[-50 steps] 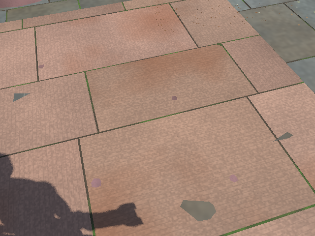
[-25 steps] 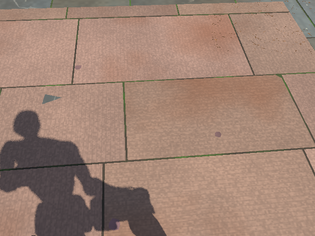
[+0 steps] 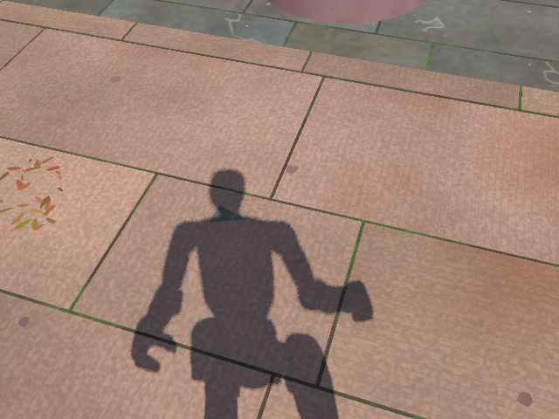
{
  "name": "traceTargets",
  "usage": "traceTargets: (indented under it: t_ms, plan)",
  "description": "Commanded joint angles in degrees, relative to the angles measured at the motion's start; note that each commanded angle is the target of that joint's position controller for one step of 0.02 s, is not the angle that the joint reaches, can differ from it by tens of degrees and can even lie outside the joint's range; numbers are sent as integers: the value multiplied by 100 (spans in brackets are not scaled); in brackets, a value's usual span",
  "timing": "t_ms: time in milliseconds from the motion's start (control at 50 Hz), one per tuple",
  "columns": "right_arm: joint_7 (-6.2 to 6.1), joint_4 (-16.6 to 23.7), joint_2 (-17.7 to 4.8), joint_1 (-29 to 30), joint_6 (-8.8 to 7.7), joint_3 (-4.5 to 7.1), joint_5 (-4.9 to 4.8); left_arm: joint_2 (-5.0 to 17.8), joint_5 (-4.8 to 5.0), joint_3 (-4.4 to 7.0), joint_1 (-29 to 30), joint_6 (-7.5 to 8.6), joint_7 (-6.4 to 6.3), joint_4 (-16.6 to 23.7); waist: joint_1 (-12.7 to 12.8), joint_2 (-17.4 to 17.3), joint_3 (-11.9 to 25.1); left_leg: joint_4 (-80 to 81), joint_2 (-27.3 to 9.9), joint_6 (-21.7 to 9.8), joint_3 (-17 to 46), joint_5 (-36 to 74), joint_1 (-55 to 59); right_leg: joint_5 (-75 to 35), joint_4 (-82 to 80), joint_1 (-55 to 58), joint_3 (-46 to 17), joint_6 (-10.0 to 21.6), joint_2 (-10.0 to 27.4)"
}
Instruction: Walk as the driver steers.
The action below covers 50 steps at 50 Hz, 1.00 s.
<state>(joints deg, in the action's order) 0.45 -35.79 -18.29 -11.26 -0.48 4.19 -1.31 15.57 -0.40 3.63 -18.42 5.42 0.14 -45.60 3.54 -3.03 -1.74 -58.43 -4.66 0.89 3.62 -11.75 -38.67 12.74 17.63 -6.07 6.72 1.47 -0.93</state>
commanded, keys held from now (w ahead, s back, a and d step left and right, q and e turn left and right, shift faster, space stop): w+q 0.94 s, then w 0.06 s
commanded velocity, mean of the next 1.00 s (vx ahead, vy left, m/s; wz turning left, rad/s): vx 0.50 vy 0.00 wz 0.59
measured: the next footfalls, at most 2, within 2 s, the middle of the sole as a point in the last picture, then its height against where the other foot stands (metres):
left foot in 0.24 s outside the picture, level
right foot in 0.72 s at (301, 362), level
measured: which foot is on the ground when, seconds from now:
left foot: up 0.00-0.22, down 0.24-0.72, up 0.74-1.00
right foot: down 0.00-0.24, up 0.26-0.70, down 0.72-1.00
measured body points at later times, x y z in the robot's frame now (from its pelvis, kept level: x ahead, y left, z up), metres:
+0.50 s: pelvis +0.27 +0.08 +0.00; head +0.30 +0.11 +0.45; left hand +0.39 +0.39 -0.09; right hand +0.43 -0.17 -0.10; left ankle +0.25 +0.14 -0.74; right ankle +0.44 -0.07 -0.67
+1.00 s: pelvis +0.55 +0.13 +0.00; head +0.57 +0.14 +0.45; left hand +0.42 +0.39 -0.12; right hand +0.85 +0.01 -0.09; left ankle +0.54 +0.31 -0.67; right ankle +0.58 +0.02 -0.74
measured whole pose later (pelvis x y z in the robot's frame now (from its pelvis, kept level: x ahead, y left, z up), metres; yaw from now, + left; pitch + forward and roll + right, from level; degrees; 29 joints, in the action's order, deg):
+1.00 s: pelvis +0.55 +0.13 +0.00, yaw +36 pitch +1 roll -2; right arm 0.1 -36.0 -18.3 -11.3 -0.5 4.2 -1.2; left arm 15.9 -0.3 3.8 -17.9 5.4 0.5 -46.8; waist 3.7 -2.7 -2.1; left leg -57.2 -4.5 0.3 3.9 -12.1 -38.3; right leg 12.3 17.3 -5.9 6.5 1.5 -1.2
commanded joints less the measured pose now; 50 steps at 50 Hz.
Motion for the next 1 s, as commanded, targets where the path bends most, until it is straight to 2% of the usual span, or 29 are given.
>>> traceTargets:
  t_ms: [20,80,140,180,200,220,240,260,280,300,320,340,360,440,540,580,640,680,700,720,740,760,780,800,820,840,880,940,1000]
  plan:
    - [87,444,-104,311,-101,-14,0,946,21,217,427,67,-35,329,-70,705,-39,820,-149,-5,-7,853,-257,-1634,-831,275,-633,837,1500]
    - [198,593,-14,862,-147,-60,-6,1076,72,241,221,3,-56,169,126,638,-200,1628,-52,-120,-317,1243,-22,-1733,-807,449,-218,720,1514]
    - [288,754,-95,1127,-141,-29,-23,1237,164,292,89,-87,-51,44,109,671,-300,2080,67,-339,-537,861,124,-2376,-579,880,28,606,1677]
    - [301,770,-292,893,-105,75,19,1422,221,350,124,-153,-82,34,-146,842,-44,2201,408,-584,-840,279,731,-4241,118,1101,262,493,1690]
    - [288,681,-470,430,-78,177,32,1503,246,376,151,-195,-104,40,-449,888,251,2284,639,-743,-979,81,1372,-5081,860,1093,380,429,1644]
    - [235,441,-725,-488,-50,342,15,1452,267,352,228,-222,-125,68,-971,757,717,2642,871,-962,-1016,437,2675,-5148,2011,640,546,274,1474]
    - [117,207,-1124,-1447,16,520,-18,1189,124,244,133,-195,-142,158,-1364,224,1219,2695,394,-1259,-76,509,4465,-3386,3721,-785,524,37,1250]
    - [82,292,-1761,-1133,-48,559,-47,352,-98,-29,-383,-60,-58,527,-540,-1343,1693,3278,-1113,-2307,3304,-509,6086,2020,5720,-3294,9,-279,56]
    - [120,451,-1277,-1334,-148,422,-15,865,91,34,198,141,21,587,-1035,-704,2360,4065,-1412,-2469,4430,-1339,6261,2112,6294,-3854,-1237,-215,39]
    - [140,353,-980,-1146,-235,324,33,1102,285,98,714,234,59,764,-1054,-410,1486,4188,-1255,-2172,3608,-949,5678,1507,6149,-4250,-1221,-125,281]
    - [137,347,-857,-829,-278,279,18,1011,220,58,779,286,29,767,-793,41,977,4184,-1002,-1984,2917,-322,4821,1000,5637,-4017,-1192,-86,519]
    - [126,392,-719,-460,-285,233,40,1003,66,76,764,290,-12,704,-551,211,687,4208,-780,-1845,2414,372,4082,734,5158,-3644,-1186,-136,674]
    - [105,464,-600,-241,-294,180,107,1041,8,107,645,233,-11,666,-352,114,583,4316,-617,-1795,2100,907,3584,544,4916,-3256,-1228,-175,778]
    - [-19,312,-697,-289,-330,195,82,765,-81,47,767,31,-18,694,-242,109,354,4536,-368,-1836,1489,1783,2652,42,3985,-2930,-1025,-510,684]
    - [-141,50,-829,-706,-252,233,18,486,-21,-82,1904,58,60,959,-670,-80,124,4426,38,-1397,1156,989,2288,-1714,1872,-2417,-959,-586,258]
    - [-144,-68,-858,-904,-234,247,-11,558,44,-62,2161,94,104,1049,-768,-134,95,4307,-65,-1340,1407,703,2396,-1857,1518,-2229,-1031,-543,152]
    - [-165,-169,-766,-1004,-186,232,-35,767,73,31,2171,151,152,1091,-703,-267,116,3814,-252,-1246,1929,496,2929,-1374,1118,-2107,-1215,-380,108]
    - [-172,-170,-736,-908,-142,237,-18,870,88,113,1775,196,142,1011,-469,-458,186,3428,-258,-1137,2146,718,3048,-897,946,-1596,-1129,-187,77]
    - [-162,-144,-578,-862,-137,183,-2,980,57,194,1270,220,106,893,-206,-428,446,2928,-19,-979,2014,978,2941,-923,738,-820,-1064,-21,124]
    - [-137,-55,-248,-853,-154,58,59,1232,-44,281,492,246,60,825,143,-27,1174,1552,294,-769,1636,593,2395,-762,882,572,-1729,338,893]
    - [-141,69,106,-1600,-197,-57,-59,1717,-130,403,-180,178,42,667,-41,1608,2026,-427,1142,-294,767,-1653,414,271,550,2636,-4158,1288,2260]
    - [-162,27,-363,-1709,-220,-8,-127,1362,46,348,-249,136,95,608,-12,1890,1941,-1398,778,-194,742,-2218,-533,1718,88,2700,-5419,1440,2612]
    - [-163,14,-768,-1129,-191,106,-114,927,68,234,23,103,68,695,143,1239,1142,-1710,520,-142,742,-1679,-778,1938,-64,2014,-4612,1173,2343]
    - [-170,90,-813,-712,-157,129,-40,782,17,177,314,53,45,729,103,852,664,-1663,328,-118,512,-1252,-653,1296,-109,1309,-3750,965,2090]
    - [-154,170,-739,-464,-154,141,26,667,-11,132,510,26,34,691,7,748,299,-1411,181,-109,476,-968,-525,608,-238,705,-3155,903,1853]
    - [-120,195,-632,-427,-135,151,17,562,-44,90,605,31,16,658,-124,839,153,-1198,28,-130,458,-783,-291,140,-377,330,-2661,819,1655]
    - [-74,203,-362,-507,-76,105,-43,545,-10,99,624,74,11,565,-227,985,90,-911,-82,-126,301,-657,-54,-333,-631,7,-2067,839,1525]
    - [-53,346,-185,-220,-34,42,4,787,19,185,547,117,10,397,-227,797,-7,-311,-177,-41,233,-271,-292,-1013,-865,15,-1508,997,1636]
    - [11,372,-62,87,-101,-30,27,898,33,198,452,95,33,246,-146,653,2,682,-119,-61,159,541,-114,-1505,-922,98,-954,975,1503]
Keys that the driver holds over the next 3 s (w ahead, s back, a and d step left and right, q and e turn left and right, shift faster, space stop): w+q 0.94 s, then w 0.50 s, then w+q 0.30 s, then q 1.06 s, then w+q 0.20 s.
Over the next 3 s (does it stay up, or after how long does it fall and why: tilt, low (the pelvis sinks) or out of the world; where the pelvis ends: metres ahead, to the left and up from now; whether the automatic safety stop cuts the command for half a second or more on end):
stays up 0.98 0.57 0.00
